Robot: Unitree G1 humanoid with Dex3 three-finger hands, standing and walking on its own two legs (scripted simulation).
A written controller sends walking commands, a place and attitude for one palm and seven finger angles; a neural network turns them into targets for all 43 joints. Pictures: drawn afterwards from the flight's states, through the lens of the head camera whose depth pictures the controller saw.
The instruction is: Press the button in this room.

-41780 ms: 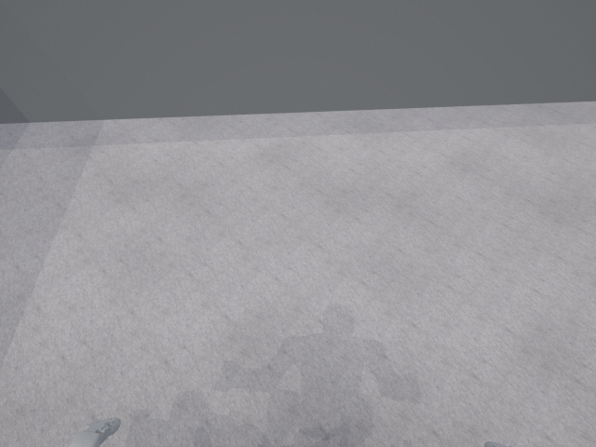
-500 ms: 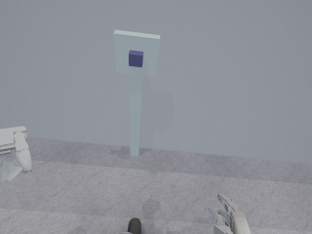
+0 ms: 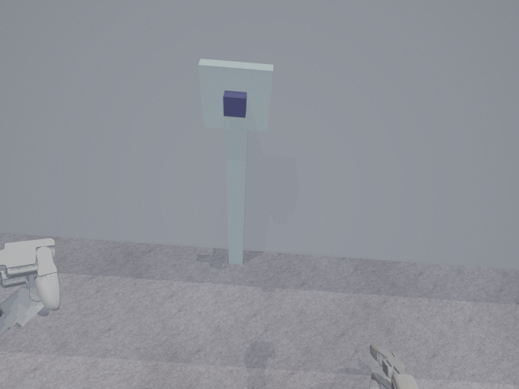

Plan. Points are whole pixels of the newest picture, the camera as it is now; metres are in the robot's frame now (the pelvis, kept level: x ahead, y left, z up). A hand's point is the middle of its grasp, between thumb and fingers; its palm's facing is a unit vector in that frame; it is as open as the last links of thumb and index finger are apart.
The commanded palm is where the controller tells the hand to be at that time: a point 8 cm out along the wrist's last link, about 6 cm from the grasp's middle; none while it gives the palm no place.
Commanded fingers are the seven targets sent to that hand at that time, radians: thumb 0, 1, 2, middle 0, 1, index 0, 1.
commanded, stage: let the arm hang, fingers relaxed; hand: left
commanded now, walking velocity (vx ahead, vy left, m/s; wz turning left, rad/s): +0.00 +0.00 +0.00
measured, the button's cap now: (235, 103) +0.71 +0.09 +0.06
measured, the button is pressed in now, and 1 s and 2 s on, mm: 0 0 0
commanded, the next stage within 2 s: stand and wait in 1.08 s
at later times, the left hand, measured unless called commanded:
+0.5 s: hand out of the picture -0.03 +0.17 -0.18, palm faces +0.07 -0.97 -0.22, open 4.9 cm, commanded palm none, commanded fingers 0.00 0.90 0.90 -0.31 -0.42 -0.31 -0.42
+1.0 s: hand out of the picture -0.01 +0.14 -0.18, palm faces +0.08 -0.98 -0.17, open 7.4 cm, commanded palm none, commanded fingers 0.00 0.90 0.90 -0.20 -0.30 -0.20 -0.30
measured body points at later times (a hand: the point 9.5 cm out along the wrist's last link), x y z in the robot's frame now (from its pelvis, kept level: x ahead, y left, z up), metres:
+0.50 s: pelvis +0.00 -0.02 -0.01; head +0.02 -0.02 +0.44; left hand -0.03 +0.22 -0.16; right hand +0.02 -0.25 -0.16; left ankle +0.03 +0.11 -0.74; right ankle -0.01 -0.14 -0.74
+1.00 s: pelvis -0.01 -0.03 -0.01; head +0.00 -0.03 +0.44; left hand -0.01 +0.19 -0.17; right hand -0.03 -0.23 -0.17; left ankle +0.03 +0.11 -0.74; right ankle -0.01 -0.14 -0.74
